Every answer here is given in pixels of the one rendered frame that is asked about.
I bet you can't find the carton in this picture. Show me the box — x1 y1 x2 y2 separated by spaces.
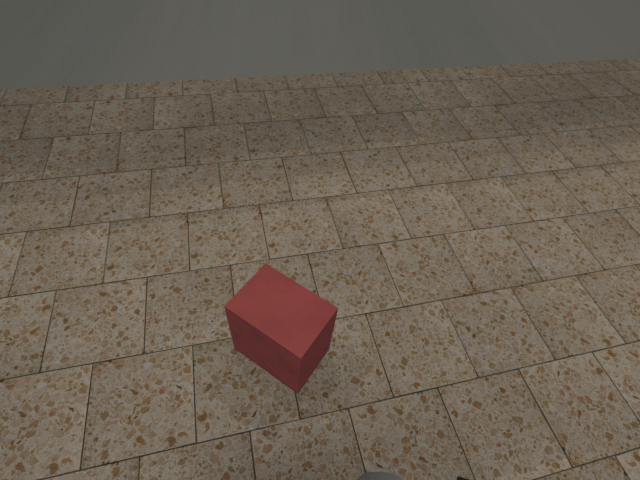
224 263 338 394

